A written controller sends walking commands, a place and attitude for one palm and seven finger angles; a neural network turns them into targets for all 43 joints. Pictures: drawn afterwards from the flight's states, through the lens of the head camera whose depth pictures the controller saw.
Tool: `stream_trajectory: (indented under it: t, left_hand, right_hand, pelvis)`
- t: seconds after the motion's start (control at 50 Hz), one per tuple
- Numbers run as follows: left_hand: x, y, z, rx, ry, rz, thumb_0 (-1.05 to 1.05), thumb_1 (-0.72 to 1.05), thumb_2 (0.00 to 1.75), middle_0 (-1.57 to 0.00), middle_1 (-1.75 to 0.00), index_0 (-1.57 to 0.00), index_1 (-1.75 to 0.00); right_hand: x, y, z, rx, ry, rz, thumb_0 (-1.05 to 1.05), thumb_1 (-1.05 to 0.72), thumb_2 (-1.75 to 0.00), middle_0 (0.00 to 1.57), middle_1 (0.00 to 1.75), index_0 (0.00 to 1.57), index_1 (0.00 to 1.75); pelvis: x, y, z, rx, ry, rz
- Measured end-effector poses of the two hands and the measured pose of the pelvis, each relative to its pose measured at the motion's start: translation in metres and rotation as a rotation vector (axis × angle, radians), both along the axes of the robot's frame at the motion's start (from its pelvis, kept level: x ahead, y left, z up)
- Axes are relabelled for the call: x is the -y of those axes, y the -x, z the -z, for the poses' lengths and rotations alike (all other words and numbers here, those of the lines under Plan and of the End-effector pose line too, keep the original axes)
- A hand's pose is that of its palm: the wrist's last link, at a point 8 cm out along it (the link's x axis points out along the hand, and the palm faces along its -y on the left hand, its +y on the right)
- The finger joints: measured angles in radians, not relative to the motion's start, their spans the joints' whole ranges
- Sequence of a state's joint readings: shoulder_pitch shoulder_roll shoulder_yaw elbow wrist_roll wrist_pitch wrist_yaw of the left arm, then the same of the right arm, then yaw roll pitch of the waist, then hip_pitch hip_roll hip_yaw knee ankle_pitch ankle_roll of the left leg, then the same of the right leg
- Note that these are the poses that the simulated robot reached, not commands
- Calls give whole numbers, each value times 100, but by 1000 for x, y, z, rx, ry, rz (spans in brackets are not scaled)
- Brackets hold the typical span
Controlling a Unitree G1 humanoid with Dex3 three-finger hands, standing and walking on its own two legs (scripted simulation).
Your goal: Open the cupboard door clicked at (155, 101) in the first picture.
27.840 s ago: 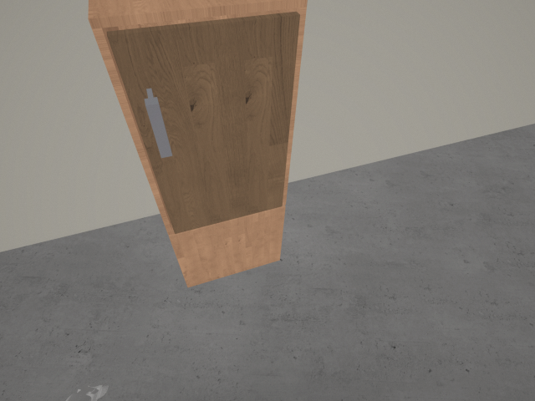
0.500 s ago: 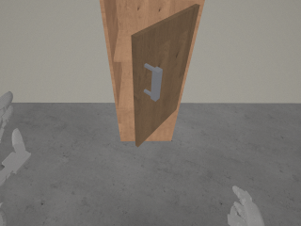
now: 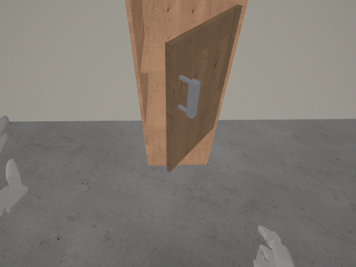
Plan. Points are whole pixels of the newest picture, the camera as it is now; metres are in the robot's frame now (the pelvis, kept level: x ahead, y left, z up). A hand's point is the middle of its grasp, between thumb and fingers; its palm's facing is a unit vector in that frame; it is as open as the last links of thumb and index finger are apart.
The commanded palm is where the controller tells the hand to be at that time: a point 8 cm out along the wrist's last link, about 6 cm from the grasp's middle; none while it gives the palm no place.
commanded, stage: stop stepping back and stand still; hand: left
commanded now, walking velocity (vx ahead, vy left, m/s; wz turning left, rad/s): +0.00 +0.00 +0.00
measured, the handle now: (187, 96) +0.57 +0.02 +0.05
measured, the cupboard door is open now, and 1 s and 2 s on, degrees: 48 48 48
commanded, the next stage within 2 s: let the arm hang, fingers relaxed in 0.24 s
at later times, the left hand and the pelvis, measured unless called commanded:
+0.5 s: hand (68, 251) +0.16 +0.25 -0.06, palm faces +0.08 -0.89 -0.45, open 7.4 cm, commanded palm none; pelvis -0.02 +0.00 -0.01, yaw +1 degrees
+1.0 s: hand out of the picture -0.07 +0.16 -0.17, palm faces +0.07 -0.97 -0.24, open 7.4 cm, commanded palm none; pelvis -0.01 -0.02 +0.00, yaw +2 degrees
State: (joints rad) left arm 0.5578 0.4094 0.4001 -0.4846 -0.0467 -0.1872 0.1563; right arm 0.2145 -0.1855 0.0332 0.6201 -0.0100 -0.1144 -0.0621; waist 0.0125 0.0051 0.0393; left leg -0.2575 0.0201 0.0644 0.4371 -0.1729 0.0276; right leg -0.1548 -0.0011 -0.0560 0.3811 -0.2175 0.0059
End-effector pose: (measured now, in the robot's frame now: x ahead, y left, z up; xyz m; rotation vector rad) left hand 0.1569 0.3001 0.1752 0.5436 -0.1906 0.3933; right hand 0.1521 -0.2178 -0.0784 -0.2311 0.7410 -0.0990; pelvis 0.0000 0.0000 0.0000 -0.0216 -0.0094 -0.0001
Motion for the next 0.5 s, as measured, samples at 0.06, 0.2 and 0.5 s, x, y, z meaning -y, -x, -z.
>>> stream_trajectory:
  t: [0.06,0.2,0.5]
  left_hand:
    - [-3,3,0,3,4,-9,1,89,90,-22,-30,-21,-30]
    - [-4,6,12,-42,32,-19,1,89,90,-21,-30,-21,-30]
    - [5,20,198,-817,256,-72,0,90,90,-20,-30,-19,-30]
  right_hand:
    - [3,3,-2,14,3,12,1,-90,-90,20,30,20,30]
    - [12,8,-5,22,24,32,1,-90,-90,20,30,20,30]
    - [34,26,44,-159,-8,-15,1,-90,-90,20,30,20,30]
  pelvis:
    - [-2,3,-1,0,3,2]
    - [-3,8,-2,-5,5,-1]
    - [-4,21,11,-24,-11,-23]
